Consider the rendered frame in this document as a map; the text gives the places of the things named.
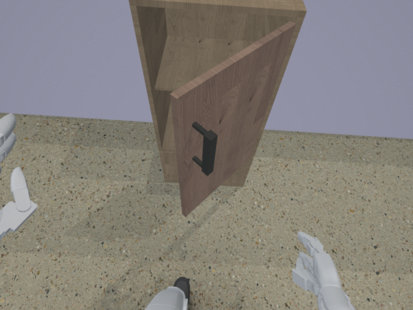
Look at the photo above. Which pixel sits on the cupboard door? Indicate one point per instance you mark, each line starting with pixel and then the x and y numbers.
pixel 230 99

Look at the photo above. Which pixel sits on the robot right forearm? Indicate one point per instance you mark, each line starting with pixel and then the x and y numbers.
pixel 333 298

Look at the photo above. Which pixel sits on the left robot hand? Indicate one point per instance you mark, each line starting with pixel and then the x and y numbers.
pixel 13 214

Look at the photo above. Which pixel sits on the handle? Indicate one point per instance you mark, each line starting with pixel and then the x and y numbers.
pixel 209 149

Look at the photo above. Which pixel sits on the left robot shin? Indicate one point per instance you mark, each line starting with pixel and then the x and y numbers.
pixel 176 288

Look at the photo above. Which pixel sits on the right robot hand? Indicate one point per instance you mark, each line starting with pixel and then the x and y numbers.
pixel 321 271

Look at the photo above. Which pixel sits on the left robot foot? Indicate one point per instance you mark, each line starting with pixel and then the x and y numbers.
pixel 184 285

